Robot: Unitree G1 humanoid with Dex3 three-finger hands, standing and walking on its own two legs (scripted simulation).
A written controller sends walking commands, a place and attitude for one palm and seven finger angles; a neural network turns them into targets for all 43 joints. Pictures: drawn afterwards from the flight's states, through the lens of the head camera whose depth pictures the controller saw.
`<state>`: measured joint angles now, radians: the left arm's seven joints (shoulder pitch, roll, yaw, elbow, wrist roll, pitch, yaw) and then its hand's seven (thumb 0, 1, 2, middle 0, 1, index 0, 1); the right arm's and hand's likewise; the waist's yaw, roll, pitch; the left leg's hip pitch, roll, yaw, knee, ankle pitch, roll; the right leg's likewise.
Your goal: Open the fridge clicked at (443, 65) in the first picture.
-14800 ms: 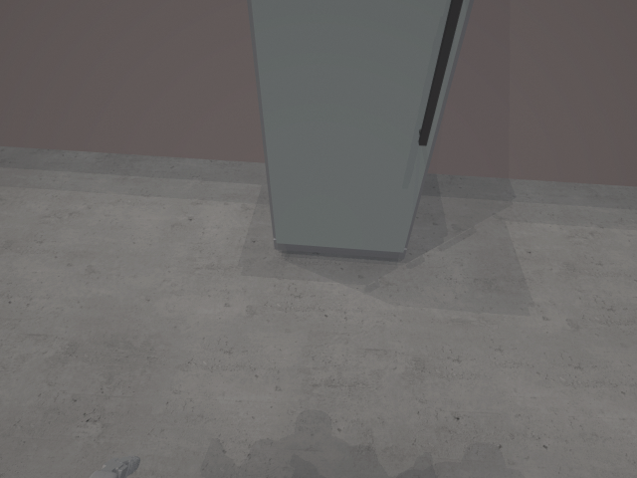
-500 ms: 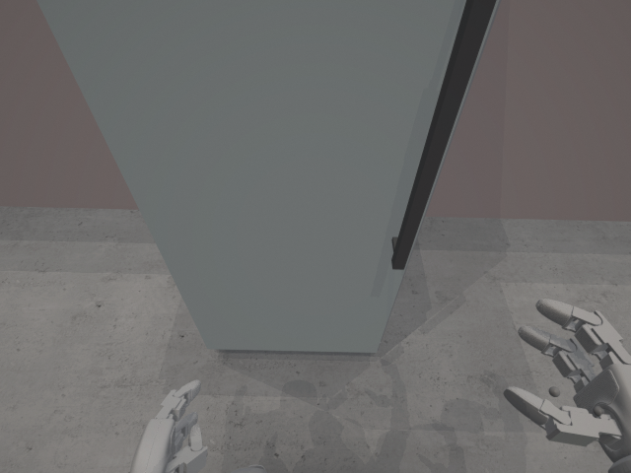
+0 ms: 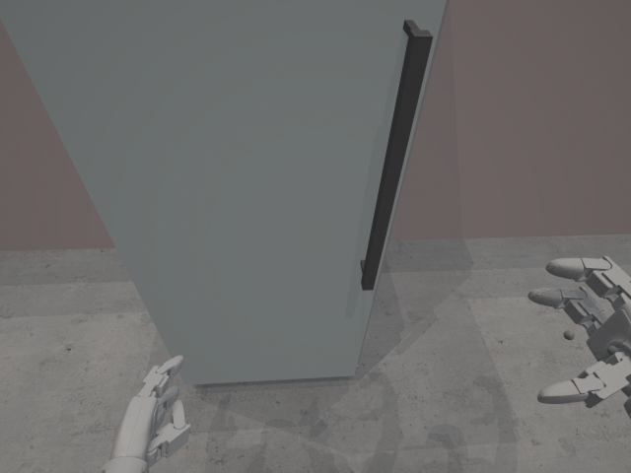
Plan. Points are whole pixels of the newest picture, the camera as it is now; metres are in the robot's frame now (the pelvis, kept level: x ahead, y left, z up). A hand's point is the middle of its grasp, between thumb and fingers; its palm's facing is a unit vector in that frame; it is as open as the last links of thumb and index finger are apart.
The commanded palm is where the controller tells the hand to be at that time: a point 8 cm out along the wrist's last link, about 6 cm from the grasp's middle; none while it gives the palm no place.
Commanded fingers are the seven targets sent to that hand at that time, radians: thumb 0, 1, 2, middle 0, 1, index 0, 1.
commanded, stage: raise the hand to about handle height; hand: right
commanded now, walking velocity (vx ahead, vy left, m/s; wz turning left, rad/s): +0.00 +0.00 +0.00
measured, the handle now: (383, 186) +0.51 -0.09 +0.11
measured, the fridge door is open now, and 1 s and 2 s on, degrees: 0 0 0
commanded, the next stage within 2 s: move the hooked fingers beside the handle in 0.76 s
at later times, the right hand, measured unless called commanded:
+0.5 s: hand (561, 297) +0.28 -0.25 +0.15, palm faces -0.04 +1.00 -0.07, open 14.0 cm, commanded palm +0.25 -0.30 +0.16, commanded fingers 0.00 0.50 -0.30 0.30 1.20 0.30 1.20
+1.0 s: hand (566, 289) +0.28 -0.26 +0.15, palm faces +0.00 +1.00 -0.06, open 14.0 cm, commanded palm +0.27 -0.29 +0.16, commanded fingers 0.00 0.50 -0.30 0.30 1.20 0.30 1.20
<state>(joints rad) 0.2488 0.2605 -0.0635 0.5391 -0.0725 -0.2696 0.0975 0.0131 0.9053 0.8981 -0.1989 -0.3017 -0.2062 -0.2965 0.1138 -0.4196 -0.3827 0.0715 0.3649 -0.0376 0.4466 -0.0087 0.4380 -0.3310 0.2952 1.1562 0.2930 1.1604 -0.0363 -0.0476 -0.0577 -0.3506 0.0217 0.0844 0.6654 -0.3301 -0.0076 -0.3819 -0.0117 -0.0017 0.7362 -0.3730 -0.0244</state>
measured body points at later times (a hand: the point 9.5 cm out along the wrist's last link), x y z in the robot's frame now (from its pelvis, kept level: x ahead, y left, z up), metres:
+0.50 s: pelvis +0.00 +0.01 +0.01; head +0.00 +0.03 +0.46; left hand +0.17 +0.26 -0.06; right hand +0.27 -0.31 +0.16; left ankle +0.01 +0.13 -0.72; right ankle +0.01 -0.10 -0.72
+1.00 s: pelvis +0.01 +0.02 +0.01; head +0.00 +0.03 +0.46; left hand +0.18 +0.25 -0.06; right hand +0.28 -0.31 +0.16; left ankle +0.01 +0.13 -0.72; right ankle +0.01 -0.10 -0.72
